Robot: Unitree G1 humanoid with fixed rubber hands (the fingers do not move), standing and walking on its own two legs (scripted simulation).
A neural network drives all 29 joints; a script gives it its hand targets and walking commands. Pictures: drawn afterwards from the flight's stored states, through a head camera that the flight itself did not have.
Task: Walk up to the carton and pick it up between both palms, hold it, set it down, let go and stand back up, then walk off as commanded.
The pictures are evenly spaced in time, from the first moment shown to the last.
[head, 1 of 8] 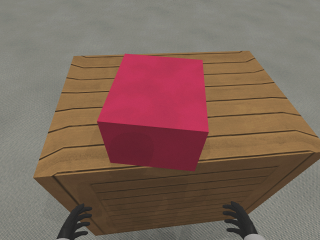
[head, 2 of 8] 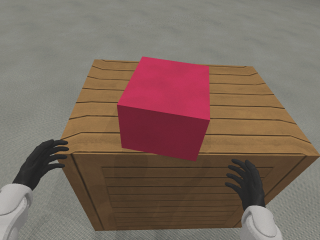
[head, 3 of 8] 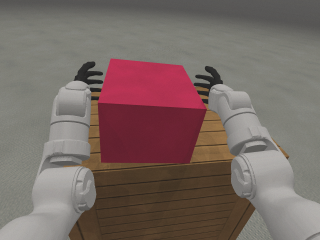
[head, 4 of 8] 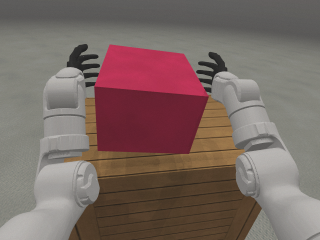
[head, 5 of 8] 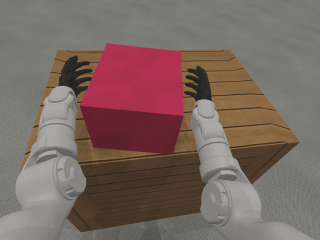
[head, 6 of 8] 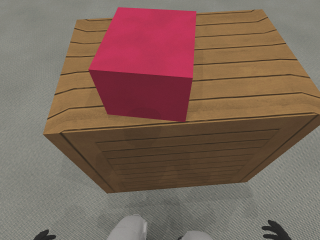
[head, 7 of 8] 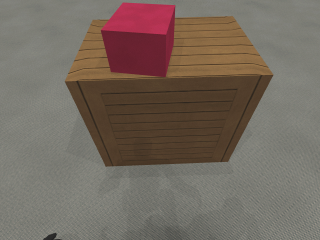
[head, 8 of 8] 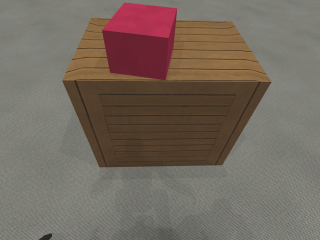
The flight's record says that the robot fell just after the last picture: no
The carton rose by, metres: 0.20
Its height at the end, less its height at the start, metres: +0.00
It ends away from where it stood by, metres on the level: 0.04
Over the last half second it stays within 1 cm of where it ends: yes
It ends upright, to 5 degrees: yes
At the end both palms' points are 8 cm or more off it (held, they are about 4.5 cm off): yes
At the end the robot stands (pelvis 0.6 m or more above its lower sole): yes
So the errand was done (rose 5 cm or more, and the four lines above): yes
